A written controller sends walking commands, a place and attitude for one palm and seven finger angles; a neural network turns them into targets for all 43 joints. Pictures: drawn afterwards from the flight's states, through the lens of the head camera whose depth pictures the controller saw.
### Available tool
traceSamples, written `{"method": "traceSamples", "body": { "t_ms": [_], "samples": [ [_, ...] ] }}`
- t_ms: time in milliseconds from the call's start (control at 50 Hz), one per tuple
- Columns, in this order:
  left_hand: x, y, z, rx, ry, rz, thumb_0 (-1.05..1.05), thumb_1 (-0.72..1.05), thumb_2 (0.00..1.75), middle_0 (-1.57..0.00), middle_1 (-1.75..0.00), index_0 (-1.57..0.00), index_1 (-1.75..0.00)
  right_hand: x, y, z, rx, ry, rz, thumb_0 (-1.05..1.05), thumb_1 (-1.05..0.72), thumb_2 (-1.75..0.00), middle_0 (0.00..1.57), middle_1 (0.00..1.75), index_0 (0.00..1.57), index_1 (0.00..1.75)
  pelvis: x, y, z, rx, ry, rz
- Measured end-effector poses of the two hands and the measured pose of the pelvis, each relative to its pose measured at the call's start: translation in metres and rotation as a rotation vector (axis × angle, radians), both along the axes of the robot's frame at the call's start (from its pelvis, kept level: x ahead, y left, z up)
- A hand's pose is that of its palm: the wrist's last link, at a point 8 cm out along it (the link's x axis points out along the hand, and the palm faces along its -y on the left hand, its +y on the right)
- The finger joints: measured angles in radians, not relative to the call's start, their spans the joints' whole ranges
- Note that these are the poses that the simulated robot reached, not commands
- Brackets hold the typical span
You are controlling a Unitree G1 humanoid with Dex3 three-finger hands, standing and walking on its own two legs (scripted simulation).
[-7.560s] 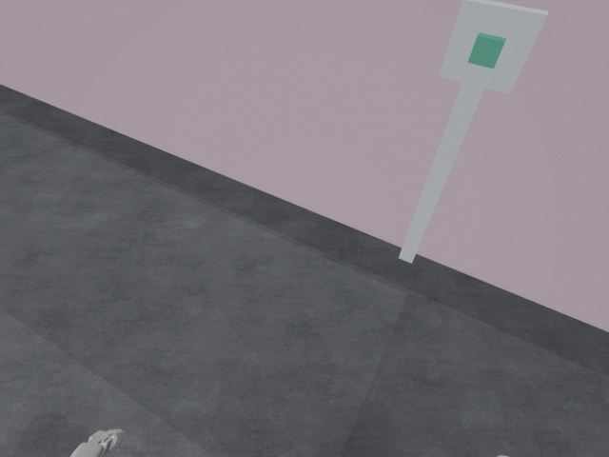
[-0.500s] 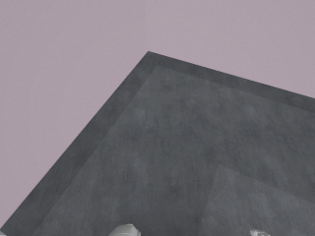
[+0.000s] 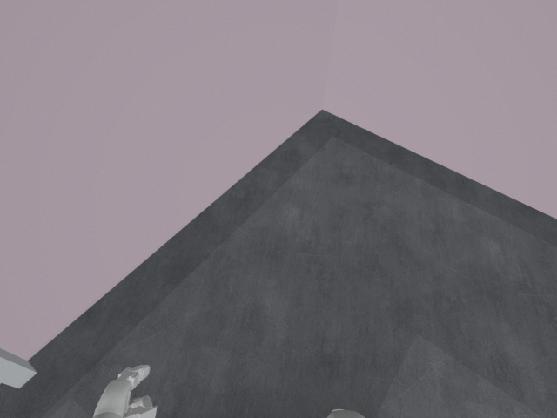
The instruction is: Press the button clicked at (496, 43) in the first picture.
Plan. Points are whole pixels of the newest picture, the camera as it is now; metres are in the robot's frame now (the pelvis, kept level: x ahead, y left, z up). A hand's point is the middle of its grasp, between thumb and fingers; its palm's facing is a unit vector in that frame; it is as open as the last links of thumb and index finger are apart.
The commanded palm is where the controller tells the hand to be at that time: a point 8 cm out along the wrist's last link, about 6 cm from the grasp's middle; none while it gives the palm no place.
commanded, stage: turn to face it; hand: left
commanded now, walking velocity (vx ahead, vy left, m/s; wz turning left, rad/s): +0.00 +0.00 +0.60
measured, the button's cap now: out of the picture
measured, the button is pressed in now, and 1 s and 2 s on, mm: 0 0 0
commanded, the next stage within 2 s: take the last steps up to it in 1.38 s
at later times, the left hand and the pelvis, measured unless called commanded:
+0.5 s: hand out of the picture -0.04 +0.22 -0.18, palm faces +0.36 -0.90 -0.24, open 7.4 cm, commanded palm none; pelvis -0.03 +0.00 -0.01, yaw +21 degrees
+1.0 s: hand out of the picture -0.07 +0.29 -0.16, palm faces +0.58 -0.78 -0.23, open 7.4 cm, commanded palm none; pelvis -0.05 +0.04 +0.01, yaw +36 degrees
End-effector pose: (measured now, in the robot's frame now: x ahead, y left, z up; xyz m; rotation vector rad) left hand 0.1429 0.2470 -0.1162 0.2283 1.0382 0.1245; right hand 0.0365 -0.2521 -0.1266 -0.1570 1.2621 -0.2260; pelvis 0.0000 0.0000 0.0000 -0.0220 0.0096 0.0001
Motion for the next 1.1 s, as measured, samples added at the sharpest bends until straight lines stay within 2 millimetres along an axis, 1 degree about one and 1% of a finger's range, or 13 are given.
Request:
{"method": "traceSamples", "body": {
  "t_ms": [60, 120, 220, 320, 420, 540, 580, 620, 660, 740, 860, 960, 1100],
  "samples": [
    [0.001, -0.013, 0.005, 0.010, -0.036, 0.013, 0.00, 0.90, 0.90, -0.20, -0.30, -0.20, -0.30, -0.010, -0.014, -0.011, 0.015, 0.038, 0.005, 0.01, -0.91, -0.90, 0.21, 0.30, 0.20, 0.30, -0.002, -0.013, -0.004, 0.010, 0.006, 0.037],
    [-0.010, -0.023, 0.008, 0.034, -0.060, 0.033, 0.00, 0.90, 0.90, -0.21, -0.30, -0.21, -0.30, -0.012, -0.029, -0.024, 0.028, 0.059, 0.018, 0.01, -0.91, -0.90, 0.20, 0.30, 0.20, 0.30, -0.005, -0.024, -0.010, 0.016, 0.002, 0.074],
    [-0.053, -0.028, 0.015, 0.043, -0.013, 0.117, 0.00, 0.90, 0.90, -0.21, -0.30, -0.21, -0.30, 0.000, -0.042, -0.023, 0.031, 0.081, 0.086, 0.01, -0.91, -0.90, 0.20, 0.30, 0.20, 0.30, -0.008, -0.030, -0.003, 0.035, -0.016, 0.156],
    [-0.101, -0.024, 0.008, 0.027, 0.047, 0.222, 0.00, 0.90, 0.90, -0.21, -0.30, -0.21, -0.30, 0.023, -0.040, -0.016, 0.019, 0.085, 0.180, 0.01, -0.91, -0.90, 0.20, 0.30, 0.20, 0.30, -0.012, -0.029, 0.000, 0.042, -0.021, 0.236],
    [-0.158, -0.010, -0.009, -0.005, 0.120, 0.334, 0.00, 0.90, 0.90, -0.21, -0.30, -0.21, -0.30, 0.061, -0.017, -0.009, -0.013, 0.059, 0.299, 0.01, -0.91, -0.90, 0.20, 0.30, 0.20, 0.30, -0.019, -0.017, -0.003, 0.039, -0.020, 0.308],
    [-0.234, 0.023, -0.046, -0.055, 0.224, 0.476, 0.00, 0.90, 0.90, -0.21, -0.30, -0.21, -0.30, 0.116, 0.041, 0.000, -0.063, -0.074, 0.460, 0.01, -0.91, -0.90, 0.20, 0.30, 0.20, 0.30, -0.031, 0.015, -0.021, 0.016, -0.013, 0.389],
    [-0.254, 0.033, -0.051, -0.060, 0.268, 0.510, 0.00, 0.90, 0.90, -0.21, -0.30, -0.21, -0.30, 0.126, 0.061, 0.008, -0.066, -0.118, 0.500, 0.01, -0.91, -0.90, 0.20, 0.30, 0.20, 0.30, -0.036, 0.022, -0.020, 0.013, -0.014, 0.396],
    [-0.265, 0.040, -0.049, -0.065, 0.289, 0.534, 0.01, 0.90, 0.90, -0.21, -0.30, -0.20, -0.30, 0.129, 0.076, 0.017, -0.072, -0.145, 0.524, 0.01, -0.91, -0.90, 0.20, 0.30, 0.20, 0.30, -0.038, 0.028, -0.015, -0.003, -0.015, 0.411],
    [-0.269, 0.048, -0.043, -0.072, 0.278, 0.552, 0.01, 0.90, 0.90, -0.20, -0.30, -0.20, -0.30, 0.129, 0.088, 0.024, -0.076, -0.151, 0.546, 0.01, -0.91, -0.90, 0.20, 0.30, 0.20, 0.30, -0.041, 0.034, -0.008, -0.016, -0.016, 0.434],
    [-0.267, 0.060, -0.031, -0.071, 0.212, 0.577, 0.01, 0.91, 0.90, -0.20, -0.30, -0.20, -0.30, 0.123, 0.107, 0.029, -0.066, -0.137, 0.582, 0.01, -0.91, -0.90, 0.20, 0.30, 0.20, 0.30, -0.047, 0.044, 0.001, -0.029, -0.017, 0.478],
    [-0.257, 0.073, -0.020, -0.053, 0.121, 0.617, 0.01, 0.90, 0.90, -0.20, -0.30, -0.20, -0.30, 0.106, 0.121, 0.026, -0.038, -0.099, 0.608, 0.01, -0.91, -0.90, 0.20, 0.30, 0.20, 0.30, -0.050, 0.049, 0.005, -0.028, -0.020, 0.545],
    [-0.249, 0.074, -0.013, -0.038, 0.066, 0.646, 0.00, 0.90, 0.90, -0.20, -0.30, -0.20, -0.30, 0.089, 0.115, 0.019, -0.028, -0.045, 0.616, 0.01, -0.91, -0.90, 0.21, 0.30, 0.20, 0.30, -0.051, 0.045, 0.005, -0.024, -0.019, 0.603],
    [-0.239, 0.062, -0.002, -0.014, 0.019, 0.676, 0.00, 0.90, 0.90, -0.20, -0.30, -0.20, -0.30, 0.072, 0.089, 0.008, -0.031, 0.045, 0.629, 0.01, -0.91, -0.90, 0.21, 0.30, 0.20, 0.30, -0.050, 0.028, 0.005, -0.018, -0.009, 0.676]
  ]
}}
